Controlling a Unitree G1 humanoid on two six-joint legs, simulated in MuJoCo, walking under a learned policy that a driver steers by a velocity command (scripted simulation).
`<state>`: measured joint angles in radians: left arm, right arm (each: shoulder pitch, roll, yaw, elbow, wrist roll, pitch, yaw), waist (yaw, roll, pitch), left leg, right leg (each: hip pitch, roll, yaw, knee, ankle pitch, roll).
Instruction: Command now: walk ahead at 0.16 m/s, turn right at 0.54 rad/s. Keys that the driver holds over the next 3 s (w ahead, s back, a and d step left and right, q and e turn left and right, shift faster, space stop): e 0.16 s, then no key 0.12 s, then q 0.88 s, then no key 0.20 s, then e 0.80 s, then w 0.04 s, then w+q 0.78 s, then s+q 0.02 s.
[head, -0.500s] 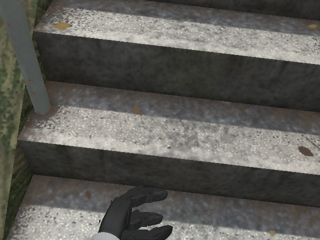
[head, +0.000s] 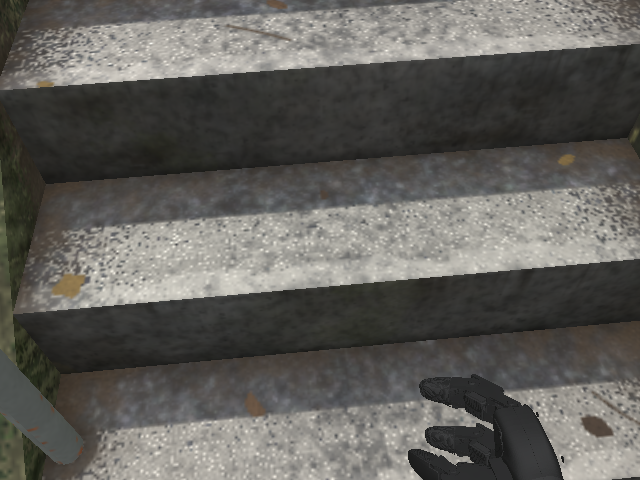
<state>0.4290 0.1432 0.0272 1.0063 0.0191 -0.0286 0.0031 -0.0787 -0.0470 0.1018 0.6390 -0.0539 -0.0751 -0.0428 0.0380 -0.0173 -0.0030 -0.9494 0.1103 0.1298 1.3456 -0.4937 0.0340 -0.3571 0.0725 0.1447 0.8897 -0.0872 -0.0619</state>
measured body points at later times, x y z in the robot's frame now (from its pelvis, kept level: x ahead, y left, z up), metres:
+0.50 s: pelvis +0.10 -0.06 +0.11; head +0.07 -0.08 +0.56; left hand +0.25 +0.12 +0.00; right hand +0.13 -0.30 -0.04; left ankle +0.07 +0.11 -0.50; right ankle +0.14 -0.17 -0.60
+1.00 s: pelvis +0.13 -0.06 +0.12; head +0.14 -0.03 +0.57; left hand +0.27 +0.21 +0.02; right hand +0.29 -0.30 +0.03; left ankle +0.13 +0.03 -0.60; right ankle +0.11 -0.20 -0.45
